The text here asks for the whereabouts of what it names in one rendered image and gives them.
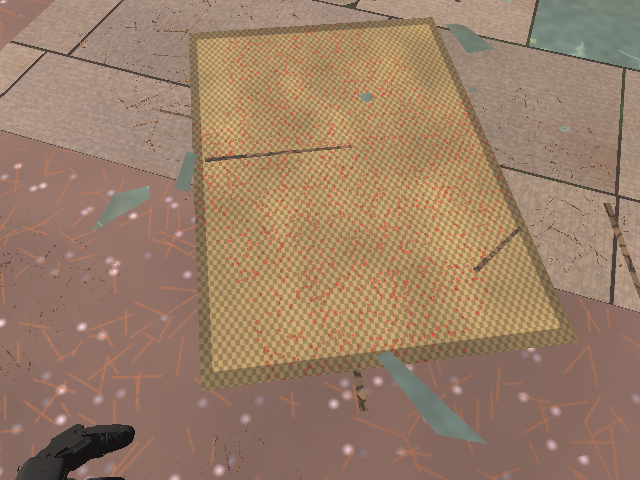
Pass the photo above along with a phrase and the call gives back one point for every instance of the left robot hand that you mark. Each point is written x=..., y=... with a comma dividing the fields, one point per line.
x=73, y=448

